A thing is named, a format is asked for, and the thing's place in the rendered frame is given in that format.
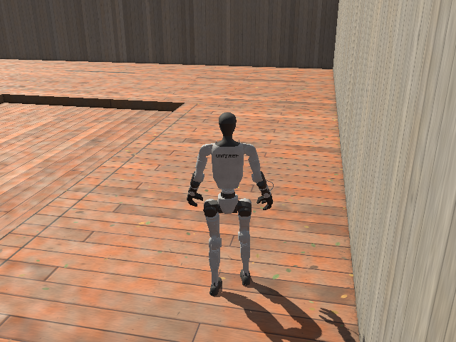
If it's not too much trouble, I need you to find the robot head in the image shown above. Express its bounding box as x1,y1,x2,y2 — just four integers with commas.
215,113,240,147

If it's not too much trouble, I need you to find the left robot hand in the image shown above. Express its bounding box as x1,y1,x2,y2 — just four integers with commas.
187,193,203,207

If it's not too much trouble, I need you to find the robot left foot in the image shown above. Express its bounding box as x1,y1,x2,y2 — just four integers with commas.
209,277,222,296

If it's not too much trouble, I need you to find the right robot forearm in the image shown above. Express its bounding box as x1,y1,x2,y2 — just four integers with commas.
256,171,271,198

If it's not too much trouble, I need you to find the right robot hand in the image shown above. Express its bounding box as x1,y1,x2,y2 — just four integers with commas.
256,195,273,210

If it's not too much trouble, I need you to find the robot right upper arm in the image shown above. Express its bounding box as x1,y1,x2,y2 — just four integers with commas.
242,143,263,182

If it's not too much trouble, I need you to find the left robot forearm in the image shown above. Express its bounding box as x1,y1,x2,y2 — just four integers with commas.
188,171,201,196

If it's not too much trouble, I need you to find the robot left upper arm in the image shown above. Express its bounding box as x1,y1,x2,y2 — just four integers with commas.
193,143,213,182

